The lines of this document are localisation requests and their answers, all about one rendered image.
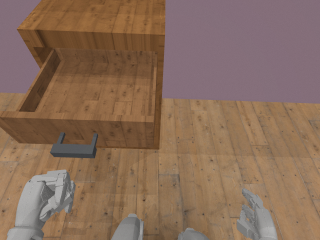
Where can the handle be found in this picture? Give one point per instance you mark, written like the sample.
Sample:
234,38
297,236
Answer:
74,150

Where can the left robot hand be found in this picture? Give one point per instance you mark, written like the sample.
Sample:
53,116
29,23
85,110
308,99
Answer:
54,188

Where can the robot left shin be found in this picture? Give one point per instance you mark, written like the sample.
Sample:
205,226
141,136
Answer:
132,215

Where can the drawer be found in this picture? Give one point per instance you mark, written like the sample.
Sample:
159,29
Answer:
82,92

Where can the left robot forearm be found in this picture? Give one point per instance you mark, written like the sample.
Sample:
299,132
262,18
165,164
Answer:
25,233

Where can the right robot hand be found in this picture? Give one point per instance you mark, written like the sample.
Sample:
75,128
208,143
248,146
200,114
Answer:
260,224

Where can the cabinet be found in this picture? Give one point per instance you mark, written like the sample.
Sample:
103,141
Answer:
128,25

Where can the robot left thigh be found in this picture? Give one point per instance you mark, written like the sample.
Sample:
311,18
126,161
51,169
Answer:
130,228

